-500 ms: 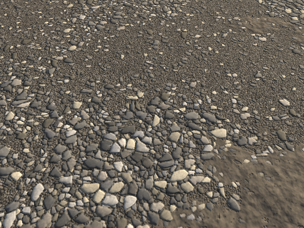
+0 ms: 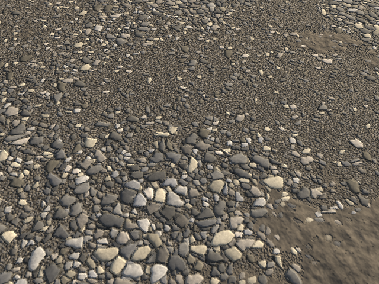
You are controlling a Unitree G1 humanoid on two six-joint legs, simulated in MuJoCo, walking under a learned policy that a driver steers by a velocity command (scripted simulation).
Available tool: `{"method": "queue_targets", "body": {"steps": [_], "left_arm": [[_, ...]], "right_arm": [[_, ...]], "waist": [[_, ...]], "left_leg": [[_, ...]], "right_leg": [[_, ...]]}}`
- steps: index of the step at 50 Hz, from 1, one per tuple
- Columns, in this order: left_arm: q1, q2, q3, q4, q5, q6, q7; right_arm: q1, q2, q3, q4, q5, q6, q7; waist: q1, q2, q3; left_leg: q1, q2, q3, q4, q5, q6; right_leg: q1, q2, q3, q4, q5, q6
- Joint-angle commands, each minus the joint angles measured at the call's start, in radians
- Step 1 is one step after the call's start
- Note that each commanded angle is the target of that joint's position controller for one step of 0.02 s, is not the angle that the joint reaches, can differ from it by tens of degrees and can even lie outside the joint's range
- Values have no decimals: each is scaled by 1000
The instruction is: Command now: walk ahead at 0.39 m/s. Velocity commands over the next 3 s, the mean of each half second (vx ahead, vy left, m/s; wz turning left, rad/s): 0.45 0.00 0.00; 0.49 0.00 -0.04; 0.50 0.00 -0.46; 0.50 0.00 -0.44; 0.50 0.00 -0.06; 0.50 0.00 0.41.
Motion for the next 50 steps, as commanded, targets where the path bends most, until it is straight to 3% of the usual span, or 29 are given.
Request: {"method": "queue_targets", "body": {"steps": [1,2,3,5,7,10,11,13,15,16,17,18,19,20,21,22,23,25,28,34,39,42,44,45,46,47,48,49,50], "left_arm": [[-232,76,8,-157,14,-67,-13],[-265,89,9,-176,-4,-76,-22],[-300,75,5,-200,-23,-77,-28],[-336,57,2,-234,-11,-73,-30],[-343,32,-8,-262,1,-63,-43],[-425,24,-21,-312,16,-45,-51],[-443,47,-14,-328,12,-36,-47],[-450,100,2,-346,4,-26,-41],[-358,152,29,-328,0,-24,-37],[-206,185,50,-280,-5,-19,-33],[-56,217,65,-238,-8,-11,-28],[73,317,85,-209,25,-9,-26],[87,271,68,-192,33,-9,-36],[-25,206,47,-200,24,-19,-42],[-126,165,35,-220,21,-26,-43],[-201,148,28,-227,30,-35,-49],[-244,128,21,-228,43,-43,-53],[-247,108,15,-207,43,-45,-56],[-185,150,23,-175,39,-49,-39],[-63,186,30,-144,26,-32,-3],[33,197,35,-106,16,-9,0],[35,211,45,-99,13,8,1],[3,212,44,-110,16,18,0],[-2,177,29,-124,26,18,-2],[71,79,-2,-157,38,4,-9],[99,48,-14,-143,16,-20,-10],[15,173,20,-157,-15,-35,-10],[-56,189,27,-178,-23,-38,-7],[-88,174,29,-180,-14,-32,-1]], "right_arm": [[453,-213,-56,97,-8,-2,13],[388,-148,-33,78,-27,1,12],[341,-130,-24,60,-35,6,11],[270,-95,-1,47,-27,22,6],[187,-63,14,13,-30,36,-10],[128,-156,-2,-31,-24,24,-37],[152,-194,-13,-24,-14,16,-39],[171,-202,-24,-11,-1,14,-40],[174,-208,-34,-9,-19,31,-37],[165,-200,-33,-15,-35,46,-34],[153,-186,-27,-33,-45,52,-29],[287,-41,8,-53,-58,42,-14],[319,-2,23,-31,-29,11,-1],[202,-105,-4,-71,3,-11,6],[78,-150,-13,-109,16,-19,5],[24,-151,-18,-122,10,-16,-3],[31,-147,-28,-121,-2,-2,-12],[76,-108,-28,-113,-8,28,-18],[-17,-124,-39,-153,-24,40,-26],[-264,-112,-39,-227,-25,22,-10],[-403,-108,-26,-277,-11,12,19],[-399,-137,-32,-295,-8,2,34],[-253,-189,-58,-263,-10,-5,32],[-63,-251,-86,-213,-14,-9,24],[103,-369,-115,-186,-38,-5,15],[144,-325,-104,-168,-33,1,19],[78,-247,-79,-179,-31,-2,17],[-11,-206,-67,-200,-32,-2,14],[-86,-172,-55,-207,-33,-4,16]], "waist": [[-185,372,45],[-143,218,109],[-123,154,135],[-81,82,164],[-41,111,177],[-27,132,160],[-21,150,158],[4,156,155],[63,177,61],[133,180,-31],[197,163,-116],[136,-119,-304],[118,-270,-423],[95,-187,-215],[74,-73,-82],[36,17,-11],[-8,5,3],[-48,-41,22],[-46,-24,77],[27,1,89],[76,-1,115],[54,-24,102],[-36,-41,16],[-116,-18,-115],[-126,175,-302],[-124,314,-400],[-127,214,-259],[-101,169,-154],[-70,112,-78]], "left_leg": [[515,351,-583,-299,590,223],[498,382,-571,-275,611,238],[506,381,-503,-281,621,245],[449,347,-352,-348,625,197],[250,257,-214,-448,567,146],[-54,171,-73,-570,479,123],[-38,197,-83,-594,487,129],[92,229,-75,-549,637,115],[218,248,-53,-359,990,82],[222,229,-27,-167,1134,63],[84,196,-16,71,1038,37],[-262,41,2,501,519,-8],[-389,-56,-110,754,-80,-10],[-497,12,-124,844,-48,17],[-505,69,-89,821,41,37],[-456,120,-69,756,122,42],[-384,159,-69,692,167,46],[-317,179,-60,621,178,39],[-414,197,-40,498,268,5],[-494,165,0,118,559,-31],[-489,131,19,-45,526,-28],[-440,111,25,-103,408,9],[-207,57,67,-143,357,48],[77,94,28,-114,375,89],[511,366,-343,-112,332,215],[621,479,-683,-270,195,292],[504,442,-568,-293,158,232],[363,407,-406,-311,208,188],[225,364,-294,-356,268,165]], "right_leg": [[-675,96,-81,484,-106,-21],[-784,34,-13,625,-161,-48],[-878,5,-15,721,-131,-62],[-921,-68,-40,666,-23,-71],[-735,-74,-88,471,105,-47],[-285,-10,-141,68,410,-14],[-230,8,-138,20,435,-15],[-212,26,-120,-83,437,-40],[-101,68,-134,-101,384,-74],[54,90,-147,-88,350,-102],[288,29,-86,-84,342,-133],[662,-251,349,-127,177,-280],[689,-377,780,-397,17,-361],[518,-337,709,-450,-60,-303],[327,-307,528,-459,-16,-265],[152,-269,394,-488,97,-244],[48,-221,288,-511,165,-222],[-50,-182,193,-564,184,-227],[-73,-179,135,-619,198,-254],[58,-159,45,-618,299,-215],[206,-197,26,-559,320,-203],[292,-237,43,-483,398,-183],[279,-199,18,-298,685,-152],[162,-140,-21,-67,702,-121],[-210,-8,-94,338,364,-51],[-422,88,12,555,-160,-32],[-506,26,88,640,-124,-51],[-514,-31,61,623,-30,-61],[-472,-68,47,561,49,-56]]}}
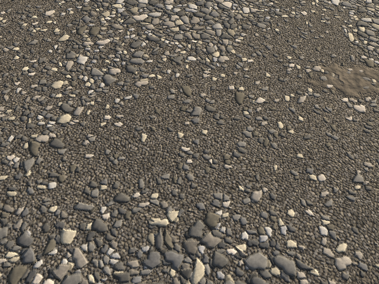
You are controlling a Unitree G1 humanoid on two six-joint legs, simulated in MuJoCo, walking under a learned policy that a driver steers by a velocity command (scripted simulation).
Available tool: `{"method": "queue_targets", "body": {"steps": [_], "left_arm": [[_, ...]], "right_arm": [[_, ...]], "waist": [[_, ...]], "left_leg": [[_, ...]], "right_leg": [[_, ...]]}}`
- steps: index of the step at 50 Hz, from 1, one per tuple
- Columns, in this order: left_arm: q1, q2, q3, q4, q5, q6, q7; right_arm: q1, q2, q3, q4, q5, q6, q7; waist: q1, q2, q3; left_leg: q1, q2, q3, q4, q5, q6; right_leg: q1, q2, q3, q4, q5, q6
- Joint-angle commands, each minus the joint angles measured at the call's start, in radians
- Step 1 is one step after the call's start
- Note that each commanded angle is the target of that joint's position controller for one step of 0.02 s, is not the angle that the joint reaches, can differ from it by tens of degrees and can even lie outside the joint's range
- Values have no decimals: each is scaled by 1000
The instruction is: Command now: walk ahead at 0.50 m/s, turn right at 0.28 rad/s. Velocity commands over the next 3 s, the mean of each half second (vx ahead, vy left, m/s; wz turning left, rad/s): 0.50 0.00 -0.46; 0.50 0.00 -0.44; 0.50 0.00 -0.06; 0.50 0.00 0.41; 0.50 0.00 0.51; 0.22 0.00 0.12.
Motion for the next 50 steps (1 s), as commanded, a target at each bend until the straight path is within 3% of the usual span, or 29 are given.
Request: {"method": "queue_targets", "body": {"steps": [1,4,6,9,12,17,20,21,22,23,24,25,26,27,28,29,31,33,36,38,40,43,45,46,47,48,49,50], "left_arm": [[-53,105,36,-82,-2,-14,11],[-15,36,35,-76,-2,26,7],[-56,36,41,-99,3,36,8],[-138,31,43,-137,11,31,-2],[-250,12,33,-179,18,27,-23],[-376,7,26,-262,14,27,-57],[-320,54,50,-283,10,33,-68],[-228,89,68,-270,6,35,-67],[-75,143,99,-233,4,36,-57],[68,235,133,-202,9,46,-32],[9,314,141,-231,5,40,-27],[49,233,113,-237,21,31,-30],[20,174,98,-234,28,18,-29],[-55,137,87,-244,21,7,-33],[-120,100,75,-258,19,3,-32],[-152,90,69,-275,27,2,-27],[-150,115,73,-279,22,0,-17],[-119,150,82,-276,21,-1,-3],[-77,160,85,-270,15,9,11],[-47,149,81,-260,15,13,13],[-6,138,76,-239,14,13,11],[30,134,73,-220,16,17,13],[23,148,77,-217,21,24,17],[4,143,74,-222,21,27,17],[-15,116,62,-234,27,26,13],[18,77,45,-254,44,21,14],[154,22,29,-244,11,7,11],[96,115,42,-235,-3,2,10]], "right_arm": [[115,-96,-23,-1,-6,-8,-5],[104,-94,-27,23,-17,-15,-6],[119,-114,-35,36,-22,-17,-15],[130,-128,-39,45,-22,-11,-31],[160,-150,-44,52,-13,-3,-45],[236,-173,-55,78,5,34,-51],[198,-218,-68,58,13,55,-59],[181,-232,-71,50,14,63,-61],[156,-233,-69,40,19,66,-62],[165,-206,-58,17,2,56,-61],[244,-56,-14,-37,-13,21,-41],[142,-134,-25,-61,25,-30,-22],[62,-157,-30,-89,57,-49,-14],[57,-149,-29,-85,44,-53,-20],[58,-163,-40,-72,14,-44,-29],[80,-167,-46,-71,4,-29,-29],[87,-147,-46,-82,-9,-5,-30],[28,-124,-39,-108,-18,7,-35],[-91,-97,-26,-145,-16,6,-31],[-140,-85,-18,-157,-6,1,-20],[-178,-94,-18,-172,2,-6,-9],[-202,-128,-25,-192,2,-20,5],[-157,-148,-32,-188,3,-28,8],[-76,-166,-43,-166,0,-32,5],[53,-201,-58,-138,-11,-35,0],[218,-266,-74,-121,-20,-34,-2],[305,-297,-88,-67,-13,-20,10],[295,-202,-63,-74,15,-16,13]], "waist": [[-60,117,-75],[-16,116,-25],[-14,91,0],[-25,83,25],[-62,66,55],[-92,57,85],[-25,112,8],[31,127,-47],[117,108,-127],[163,-11,-214],[32,-246,-305],[100,-122,-380],[96,-75,-251],[37,32,-148],[1,47,-111],[-29,31,-91],[-51,29,-69],[-41,20,-44],[4,-20,-22],[35,-48,-23],[59,-61,-20],[62,-71,-11],[30,-99,-14],[-16,-101,-48],[-77,-80,-149],[-122,51,-303],[-79,368,-386],[-110,239,-292]], "left_leg": [[360,281,-307,-320,15,129],[251,242,-151,-381,144,126],[256,242,-86,-396,218,133],[279,227,2,-411,250,121],[309,227,69,-426,250,108],[509,284,123,-337,402,97],[543,286,163,-155,858,67],[524,277,169,-15,962,56],[440,238,185,195,917,27],[183,183,184,513,545,-19],[-264,-57,54,895,-377,-83],[-375,-37,-173,954,-397,-49],[-428,14,-174,907,-319,-18],[-387,63,-170,792,-241,-12],[-313,95,-164,699,-206,-19],[-246,112,-167,657,-180,-30],[-201,113,-148,568,-153,-64],[-211,100,-127,447,-67,-95],[-174,52,-114,200,144,-108],[-121,26,-98,76,266,-102],[-105,21,-105,29,307,-89],[-138,18,-116,-33,212,-48],[-95,7,-100,-55,121,-14],[10,-15,-75,-93,120,13],[215,32,-114,-68,161,59],[520,206,-325,-26,182,147],[775,379,-769,-165,-72,283],[737,366,-819,-222,-299,248]], "right_leg": [[-361,-123,59,87,129,-12],[-303,-135,51,49,211,-2],[-362,-133,65,-3,285,7],[-395,-120,52,-180,429,14],[-377,-111,-23,-338,519,8],[-439,-89,-91,-451,419,-31],[-266,-1,-178,-453,275,-84],[-141,38,-195,-456,236,-109],[89,77,-189,-535,295,-147],[388,-51,41,-575,286,-206],[703,-307,646,-706,170,-415],[732,-335,762,-823,125,-407],[638,-304,602,-821,187,-354],[468,-254,468,-822,295,-310],[343,-214,375,-831,384,-280],[252,-191,335,-853,438,-274],[158,-171,294,-883,511,-276],[102,-146,240,-896,554,-269],[58,-82,179,-880,490,-213],[55,-73,162,-872,429,-184],[93,-102,191,-856,386,-177],[224,-160,258,-781,406,-168],[276,-184,284,-729,509,-153],[282,-156,267,-655,648,-136],[231,-104,224,-489,712,-108],[30,-13,148,-191,486,-63],[-310,112,88,102,-119,1],[-437,54,154,202,-135,-3]]}}
Over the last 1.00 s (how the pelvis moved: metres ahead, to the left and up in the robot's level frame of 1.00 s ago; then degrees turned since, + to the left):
0.53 0.03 0.01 -1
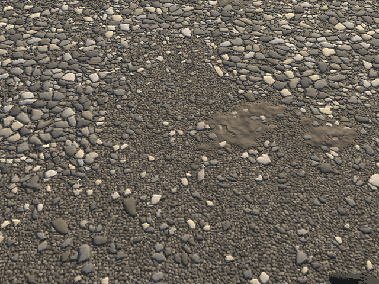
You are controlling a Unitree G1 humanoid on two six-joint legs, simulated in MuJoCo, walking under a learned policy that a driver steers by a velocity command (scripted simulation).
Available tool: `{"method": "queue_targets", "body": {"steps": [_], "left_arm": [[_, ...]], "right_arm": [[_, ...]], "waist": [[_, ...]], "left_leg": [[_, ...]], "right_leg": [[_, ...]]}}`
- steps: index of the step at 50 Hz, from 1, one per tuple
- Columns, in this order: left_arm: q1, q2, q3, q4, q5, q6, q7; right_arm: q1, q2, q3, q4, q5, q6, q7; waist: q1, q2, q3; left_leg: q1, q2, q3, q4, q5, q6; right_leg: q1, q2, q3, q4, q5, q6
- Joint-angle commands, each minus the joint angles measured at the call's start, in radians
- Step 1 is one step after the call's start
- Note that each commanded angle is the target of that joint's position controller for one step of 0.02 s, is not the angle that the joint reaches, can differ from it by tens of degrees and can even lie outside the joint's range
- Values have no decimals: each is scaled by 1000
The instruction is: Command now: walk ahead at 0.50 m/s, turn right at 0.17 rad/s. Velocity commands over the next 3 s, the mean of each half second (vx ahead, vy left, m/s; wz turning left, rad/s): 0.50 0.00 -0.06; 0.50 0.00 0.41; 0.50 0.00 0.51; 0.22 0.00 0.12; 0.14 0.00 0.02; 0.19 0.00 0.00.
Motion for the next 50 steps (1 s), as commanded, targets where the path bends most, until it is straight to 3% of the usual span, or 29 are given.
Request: {"method": "queue_targets", "body": {"steps": [1,2,3,4,7,9,13,16,19,21,22,23,24,25,26,27,28,29,31,35,40,45,48,49,50], "left_arm": [[-27,144,16,-95,-20,-32,-4],[-90,133,14,-110,-5,-35,-4],[-112,119,16,-118,9,-37,-5],[-97,104,17,-117,10,-35,-7],[-91,59,7,-117,10,-25,-7],[-160,45,-1,-142,16,-25,-6],[-280,24,-13,-166,12,-34,-18],[-366,29,-15,-191,3,-40,-31],[-414,49,-11,-218,-1,-47,-46],[-364,78,0,-210,1,-52,-51],[-272,103,16,-185,7,-54,-47],[-112,156,40,-142,14,-55,-37],[75,241,60,-118,27,-49,-23],[80,268,60,-104,30,-44,-31],[54,168,38,-111,19,-43,-31],[-9,131,24,-113,14,-46,-29],[-77,107,14,-116,19,-49,-31],[-125,81,8,-115,23,-54,-35],[-159,68,9,-101,32,-69,-36],[-145,95,22,-58,39,-81,-22],[-116,127,27,-27,32,-68,-4],[-30,159,39,17,13,-32,3],[-53,196,48,12,4,-9,12],[-64,210,52,7,2,-1,17],[-82,219,52,3,-1,6,21]], "right_arm": [[267,-135,-46,16,22,12,-2],[206,-124,-37,3,9,20,-3],[174,-108,-31,2,1,22,-3],[164,-97,-24,3,-8,20,-4],[186,-113,-27,24,5,14,-7],[206,-145,-36,37,9,19,-15],[254,-164,-38,60,21,33,-24],[314,-173,-38,88,27,44,-25],[334,-184,-41,108,30,59,-29],[317,-203,-47,111,31,70,-34],[305,-201,-44,110,34,74,-36],[301,-173,-32,101,26,75,-37],[304,-104,-5,67,-8,70,-38],[429,-28,16,64,21,50,-33],[353,-148,-13,77,45,41,-31],[272,-177,-25,53,53,38,-29],[239,-160,-25,52,45,43,-33],[230,-148,-30,52,34,54,-36],[271,-107,-29,63,37,79,-34],[215,-83,-31,34,32,101,-36],[76,-57,-19,-14,24,90,-9],[-67,-44,-8,-100,26,89,23],[-34,-78,-25,-127,28,94,36],[35,-104,-40,-119,30,97,35],[163,-148,-65,-93,32,99,28]], "waist": [[-144,131,-133],[-120,55,-61],[-95,47,-20],[-70,76,-23],[-56,107,-26],[-70,89,-11],[-110,87,8],[-142,89,30],[-136,100,47],[-91,113,17],[-35,104,-36],[37,80,-146],[93,-82,-310],[23,-322,-408],[60,-170,-295],[47,-124,-165],[11,-57,-105],[-17,-62,-55],[-58,-87,-35],[-66,-41,11],[-20,-23,51],[29,-13,95],[-22,-62,35],[-67,-84,-12],[-142,-80,-80]], "left_leg": [[652,380,-618,-253,-311,212],[517,340,-511,-276,-197,195],[428,308,-444,-300,-94,193],[376,278,-389,-319,-20,185],[328,253,-283,-366,122,201],[327,253,-236,-391,176,207],[325,210,-131,-399,192,166],[362,232,-126,-381,170,160],[449,279,-147,-337,203,145],[483,289,-141,-262,344,124],[459,257,-118,-151,483,104],[358,203,-85,43,479,73],[130,118,-35,385,109,31],[-199,-12,-90,647,-465,-2],[-300,46,-166,742,-438,1],[-328,86,-147,731,-334,8],[-281,127,-130,691,-249,0],[-249,150,-130,644,-193,-8],[-168,173,-131,620,-129,-19],[-248,172,-156,530,8,-42],[-237,153,-79,258,219,-34],[-301,132,-2,121,133,7],[-169,56,80,103,-12,58],[-72,16,105,108,-62,81],[107,-22,110,62,-44,113]], "right_leg": [[-618,-72,7,441,43,6],[-588,-116,-37,399,120,8],[-560,-148,-50,336,170,12],[-505,-174,-56,292,198,14],[-480,-192,-94,180,229,36],[-507,-201,-110,63,311,54],[-448,-174,-142,-186,526,60],[-421,-149,-157,-278,571,57],[-429,-137,-154,-338,496,25],[-334,-113,-172,-374,436,-5],[-180,-88,-192,-412,444,-28],[73,-121,-162,-395,472,-63],[376,-351,91,-365,512,-128],[586,-518,507,-498,299,-261],[495,-479,463,-544,175,-219],[362,-445,306,-567,207,-176],[234,-401,205,-602,280,-153],[143,-366,123,-640,336,-142],[44,-336,16,-702,415,-135],[35,-333,-133,-741,570,-140],[80,-308,-282,-756,609,-105],[262,-365,-336,-688,722,-94],[313,-372,-378,-534,1133,-63],[311,-368,-387,-424,1282,-53],[260,-346,-403,-248,1312,-32]]}}
Over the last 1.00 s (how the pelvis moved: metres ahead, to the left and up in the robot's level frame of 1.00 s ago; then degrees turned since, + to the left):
0.57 -0.11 -0.01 -29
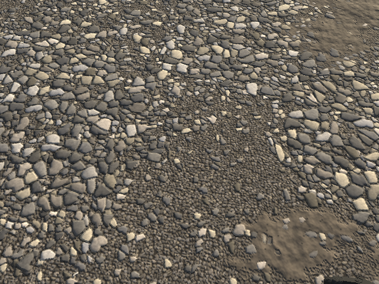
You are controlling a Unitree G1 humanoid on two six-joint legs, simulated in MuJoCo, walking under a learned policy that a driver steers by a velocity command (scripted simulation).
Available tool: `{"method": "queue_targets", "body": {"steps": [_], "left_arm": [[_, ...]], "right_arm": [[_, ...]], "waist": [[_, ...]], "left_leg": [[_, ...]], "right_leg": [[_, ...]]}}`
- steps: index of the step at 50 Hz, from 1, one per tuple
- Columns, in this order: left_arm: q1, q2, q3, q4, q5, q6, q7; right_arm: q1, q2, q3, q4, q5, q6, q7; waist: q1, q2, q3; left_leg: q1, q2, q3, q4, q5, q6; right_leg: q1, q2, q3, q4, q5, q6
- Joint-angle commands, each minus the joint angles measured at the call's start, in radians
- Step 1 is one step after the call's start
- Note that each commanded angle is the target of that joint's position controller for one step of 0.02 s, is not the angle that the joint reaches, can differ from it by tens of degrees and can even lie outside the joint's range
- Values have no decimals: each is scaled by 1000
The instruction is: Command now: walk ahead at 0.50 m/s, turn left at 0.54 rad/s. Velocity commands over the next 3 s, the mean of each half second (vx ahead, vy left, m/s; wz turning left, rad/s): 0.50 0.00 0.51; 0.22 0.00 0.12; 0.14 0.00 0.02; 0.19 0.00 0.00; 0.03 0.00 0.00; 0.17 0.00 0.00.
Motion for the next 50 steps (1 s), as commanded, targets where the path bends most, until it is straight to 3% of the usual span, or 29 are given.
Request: {"method": "queue_targets", "body": {"steps": [1,2,3,4,5,6,7,11,16,18,21,23,24,25,26,27,28,30,31,33,36,41,44,45,46,47,48,49,50], "left_arm": [[-57,207,42,-73,-7,1,17],[19,68,1,-123,32,-22,4],[-20,82,-10,-146,11,-68,-12],[-130,142,7,-177,-29,-93,-26],[-156,132,1,-188,-31,-106,-27],[-156,129,4,-176,-6,-106,-19],[-138,145,15,-168,11,-95,-16],[-142,103,9,-186,29,-54,-13],[-333,62,-13,-236,20,-58,-24],[-366,74,-12,-245,8,-66,-35],[-373,107,-2,-254,8,-80,-50],[-318,124,8,-245,9,-88,-51],[-239,143,20,-223,15,-91,-46],[-113,182,34,-205,29,-96,-41],[28,272,57,-182,42,-93,-38],[84,249,57,-140,19,-81,-50],[28,172,33,-156,4,-77,-51],[-99,106,4,-177,23,-63,-49],[-127,85,-5,-174,26,-63,-50],[-147,70,-14,-156,29,-65,-50],[-165,120,-3,-127,25,-55,-37],[-125,141,-2,-80,10,-22,-28],[-146,130,-9,-64,-3,-9,-27],[-122,110,-17,-52,-3,-9,-27],[-97,80,-28,-52,19,-16,-27],[19,54,-35,-31,36,-23,-32],[9,35,-46,-23,34,-17,-27],[-45,61,-44,-29,30,-3,-25],[-75,81,-39,-27,26,11,-20]], "right_arm": [[322,-227,-101,0,3,0,-22],[352,-342,-124,10,5,3,-40],[359,-314,-107,-26,-4,-12,-36],[339,-243,-86,-19,-12,-23,-32],[287,-206,-76,-22,-6,-30,-32],[214,-175,-66,-33,-5,-32,-32],[165,-143,-54,-52,-13,-34,-36],[165,-180,-63,-61,-14,-39,-55],[236,-199,-69,-39,-2,-24,-77],[271,-195,-67,-22,-1,-22,-78],[305,-176,-60,0,-2,-20,-79],[290,-180,-62,3,-7,-15,-79],[281,-163,-56,-1,-9,-14,-77],[274,-124,-39,-14,-17,-16,-75],[386,-72,-20,-26,-9,-26,-77],[428,-86,-16,-19,5,-33,-80],[343,-170,-36,-20,11,-34,-81],[208,-172,-39,-48,-16,-26,-83],[205,-162,-43,-51,-28,-20,-83],[242,-106,-31,-37,-24,-7,-82],[220,-57,-11,-40,-26,3,-87],[119,-83,-16,-49,-23,13,-83],[106,-86,-23,-50,-31,11,-79],[108,-102,-28,-49,-39,8,-82],[119,-151,-37,-56,-48,7,-90],[100,-182,-42,-62,-48,17,-97],[83,-105,-25,-57,-41,25,-93],[51,-77,-20,-61,-33,30,-83],[33,-79,-20,-64,-33,31,-77]], "waist": [[-235,-69,-188],[-152,189,-259],[-163,153,-423],[-196,77,-318],[-159,29,-206],[-108,-27,-130],[-72,-13,-102],[-40,4,-68],[-116,56,-40],[-137,71,-42],[-136,85,-35],[-99,113,-35],[-58,110,-70],[2,68,-182],[-1,-149,-341],[1,-342,-359],[16,-204,-215],[-20,-65,-77],[-51,-74,-73],[-83,-117,-88],[-92,-134,-131],[-47,-127,-141],[-68,-115,-110],[-70,-91,-106],[-56,-24,-143],[13,93,-196],[-5,121,-221],[-19,95,-171],[-31,64,-130]], "left_leg": [[508,-74,-23,-88,-2,100],[869,185,-509,-112,-50,252],[990,318,-925,-284,-151,367],[934,287,-786,-317,-128,302],[786,242,-641,-317,-72,260],[629,197,-538,-326,25,225],[521,168,-471,-347,115,211],[338,117,-368,-397,262,212],[282,42,-305,-371,113,132],[318,70,-334,-356,53,123],[424,124,-406,-285,33,109],[461,139,-430,-229,108,91],[462,101,-412,-148,218,71],[401,49,-359,50,220,37],[107,-80,-244,400,-31,-38],[-119,-133,-229,614,-469,-78],[-200,-88,-274,701,-439,-82],[-144,-23,-206,654,-339,-97],[-91,14,-193,583,-316,-102],[12,25,-159,456,-283,-119],[112,22,-124,234,-168,-139],[206,0,-108,21,5,-130],[297,-16,-91,-152,73,-90],[363,-1,-113,-230,183,-68],[474,92,-202,-207,461,-38],[600,181,-279,-139,596,43],[568,181,-286,-133,465,73],[500,129,-261,-137,325,47],[463,86,-227,-131,258,17]], "right_leg": [[-209,-197,44,542,1056,-73],[-666,-30,72,915,182,-8],[-841,81,326,1096,-157,-3],[-940,17,391,1095,-77,-28],[-933,-27,380,1007,9,-46],[-874,-64,372,910,60,-42],[-799,-88,374,848,97,-35],[-718,-82,341,676,196,24],[-633,-4,323,296,511,44],[-609,5,329,234,556,37],[-610,2,346,171,491,-2],[-549,10,324,139,410,-40],[-438,24,304,107,403,-69],[-230,-67,384,137,424,-125],[136,-272,727,130,349,-271],[220,-382,1059,-13,196,-358],[116,-360,985,-27,188,-321],[-137,-278,689,-12,592,-273],[-204,-247,607,-11,753,-259],[-276,-190,493,-28,931,-246],[-306,-169,395,-37,1047,-253],[-279,-169,371,-29,883,-230],[-290,-160,392,25,702,-197],[-308,-131,393,54,611,-158],[-353,-83,365,112,493,-109],[-445,-17,322,137,236,-61],[-420,-17,305,121,142,-32],[-402,-13,299,96,162,-22],[-411,-7,292,98,182,-23]]}}
Over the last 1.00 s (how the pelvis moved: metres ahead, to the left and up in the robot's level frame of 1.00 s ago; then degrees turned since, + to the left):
0.53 -0.01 0.00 15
